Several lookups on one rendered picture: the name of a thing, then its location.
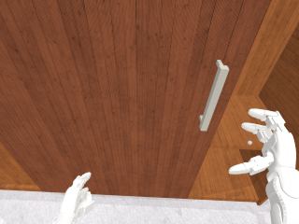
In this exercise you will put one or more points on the handle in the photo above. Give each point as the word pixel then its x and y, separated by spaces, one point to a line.
pixel 214 95

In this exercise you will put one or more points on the wardrobe door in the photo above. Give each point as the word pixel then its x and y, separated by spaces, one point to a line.
pixel 10 170
pixel 116 88

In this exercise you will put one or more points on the left robot forearm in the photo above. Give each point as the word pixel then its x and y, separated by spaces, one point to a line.
pixel 65 217

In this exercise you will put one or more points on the right robot forearm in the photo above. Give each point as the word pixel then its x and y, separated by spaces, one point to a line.
pixel 282 191

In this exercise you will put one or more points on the robot right hand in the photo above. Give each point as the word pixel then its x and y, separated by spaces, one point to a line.
pixel 280 143

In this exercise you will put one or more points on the robot left hand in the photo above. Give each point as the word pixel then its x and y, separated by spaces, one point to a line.
pixel 72 198

